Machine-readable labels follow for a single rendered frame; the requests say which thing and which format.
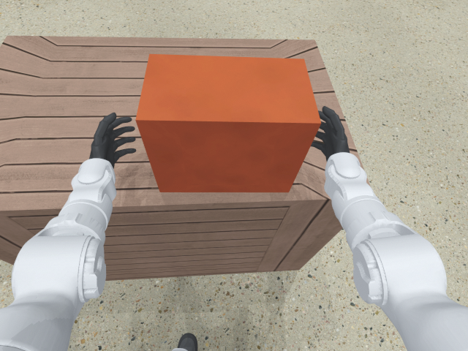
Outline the pedestal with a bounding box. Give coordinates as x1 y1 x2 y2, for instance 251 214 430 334
0 36 370 281

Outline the robot left foot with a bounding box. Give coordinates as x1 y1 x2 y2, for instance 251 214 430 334
178 333 197 351

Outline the robot right forearm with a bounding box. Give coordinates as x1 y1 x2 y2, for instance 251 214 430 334
324 152 447 292

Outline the carton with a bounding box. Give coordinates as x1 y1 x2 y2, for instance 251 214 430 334
135 54 321 192

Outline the right robot hand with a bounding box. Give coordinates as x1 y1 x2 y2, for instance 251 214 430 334
311 106 350 161

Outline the right robot upper arm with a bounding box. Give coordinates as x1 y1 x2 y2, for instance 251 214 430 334
352 234 468 351

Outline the left robot upper arm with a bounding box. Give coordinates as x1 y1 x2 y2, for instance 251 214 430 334
0 235 106 351

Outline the left robot hand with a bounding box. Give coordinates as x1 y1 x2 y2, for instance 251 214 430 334
89 113 136 169

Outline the robot left forearm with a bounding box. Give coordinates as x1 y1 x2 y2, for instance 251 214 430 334
11 158 116 298

